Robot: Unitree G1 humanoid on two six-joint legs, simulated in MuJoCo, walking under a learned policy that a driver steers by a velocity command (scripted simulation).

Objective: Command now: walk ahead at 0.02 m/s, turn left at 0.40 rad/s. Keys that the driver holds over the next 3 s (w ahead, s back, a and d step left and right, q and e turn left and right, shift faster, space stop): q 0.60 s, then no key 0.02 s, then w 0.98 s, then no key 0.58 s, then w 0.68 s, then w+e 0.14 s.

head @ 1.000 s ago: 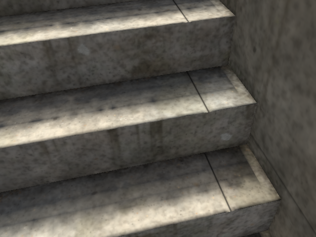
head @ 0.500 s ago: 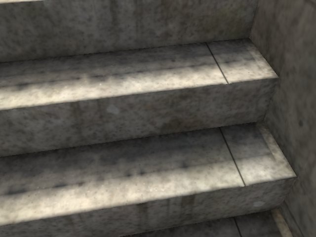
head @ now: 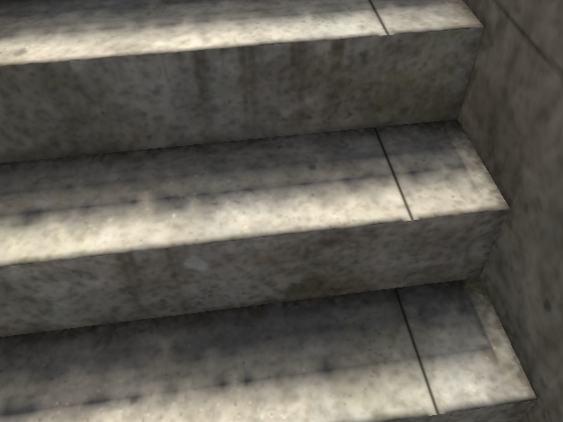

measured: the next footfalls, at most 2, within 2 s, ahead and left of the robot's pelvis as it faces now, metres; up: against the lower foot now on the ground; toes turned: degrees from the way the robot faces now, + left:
left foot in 0.42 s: +0.11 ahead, +0.25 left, +0.20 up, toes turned +30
right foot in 1.04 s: +0.01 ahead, +0.04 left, +0.00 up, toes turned +16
